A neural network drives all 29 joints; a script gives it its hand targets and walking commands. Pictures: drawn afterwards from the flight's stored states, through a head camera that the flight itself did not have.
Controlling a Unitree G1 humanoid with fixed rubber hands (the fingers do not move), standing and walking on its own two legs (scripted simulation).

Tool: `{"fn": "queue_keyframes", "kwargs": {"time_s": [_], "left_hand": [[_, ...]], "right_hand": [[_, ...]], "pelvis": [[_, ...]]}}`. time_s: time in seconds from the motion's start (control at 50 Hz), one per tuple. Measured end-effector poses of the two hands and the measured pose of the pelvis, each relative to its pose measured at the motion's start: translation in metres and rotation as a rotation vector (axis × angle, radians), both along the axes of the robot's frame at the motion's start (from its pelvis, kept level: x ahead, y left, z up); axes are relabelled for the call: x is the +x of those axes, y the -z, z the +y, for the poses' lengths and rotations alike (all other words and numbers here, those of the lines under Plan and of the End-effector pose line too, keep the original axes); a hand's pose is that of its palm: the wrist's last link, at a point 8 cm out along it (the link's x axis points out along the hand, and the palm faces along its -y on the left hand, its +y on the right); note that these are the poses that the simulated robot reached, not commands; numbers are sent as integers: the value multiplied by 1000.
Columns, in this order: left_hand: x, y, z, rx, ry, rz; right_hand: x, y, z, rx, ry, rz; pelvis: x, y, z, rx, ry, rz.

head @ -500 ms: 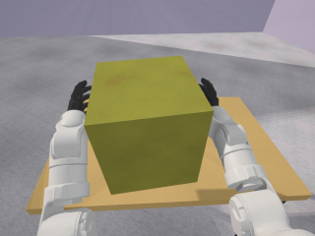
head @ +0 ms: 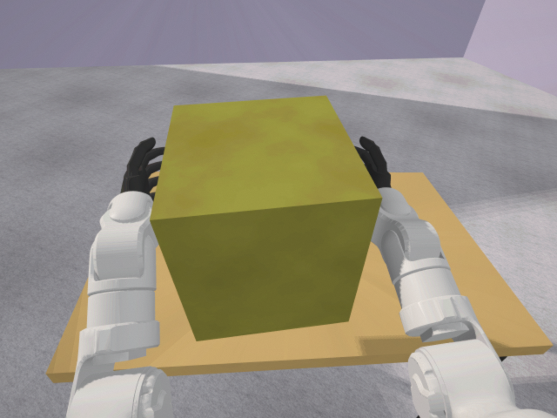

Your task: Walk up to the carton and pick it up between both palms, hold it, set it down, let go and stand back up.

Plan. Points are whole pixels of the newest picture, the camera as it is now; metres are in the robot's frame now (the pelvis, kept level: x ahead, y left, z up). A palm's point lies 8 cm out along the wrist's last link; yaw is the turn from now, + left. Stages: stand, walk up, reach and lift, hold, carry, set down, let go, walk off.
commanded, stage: hold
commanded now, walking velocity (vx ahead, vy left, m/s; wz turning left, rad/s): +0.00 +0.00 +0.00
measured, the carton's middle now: (262, 215) +0.37 +0.01 +0.15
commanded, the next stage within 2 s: none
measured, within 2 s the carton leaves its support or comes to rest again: neither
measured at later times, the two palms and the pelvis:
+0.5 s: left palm (140, 197) +0.36 +0.17 +0.19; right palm (375, 192) +0.36 -0.15 +0.20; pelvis +0.01 +0.00 +0.00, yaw +0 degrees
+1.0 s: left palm (146, 185) +0.36 +0.16 +0.21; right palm (378, 195) +0.36 -0.16 +0.19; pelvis +0.00 +0.00 +0.00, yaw +0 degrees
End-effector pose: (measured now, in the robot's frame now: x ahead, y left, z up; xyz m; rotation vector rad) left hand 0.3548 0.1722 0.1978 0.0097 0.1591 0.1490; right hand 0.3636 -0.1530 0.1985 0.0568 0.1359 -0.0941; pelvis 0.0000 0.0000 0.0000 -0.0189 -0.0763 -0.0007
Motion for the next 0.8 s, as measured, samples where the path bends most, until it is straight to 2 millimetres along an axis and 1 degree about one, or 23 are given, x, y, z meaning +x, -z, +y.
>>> {"fn": "queue_keyframes", "kwargs": {"time_s": [0.14,0.32,0.44,0.62,0.7,0.8], "left_hand": [[1,10,4,-10,-6,38],[10,1,-1,37,7,21],[5,-1,-4,20,13,-1],[-5,10,5,-21,-3,27],[-4,9,7,-12,-2,18],[-2,3,4,15,7,12]], "right_hand": [[3,5,5,-2,-7,35],[8,8,-1,26,5,17],[2,4,-4,14,6,-9],[-1,3,6,-9,-12,18],[0,0,8,0,-10,9],[-1,0,5,19,-5,1]], "pelvis": [[0,0,-2,3,-11,11],[1,0,1,1,-14,21],[5,0,2,-1,-4,6],[2,0,-2,2,-6,-8],[-2,0,-2,0,-13,2],[-6,0,0,0,-15,10]]}}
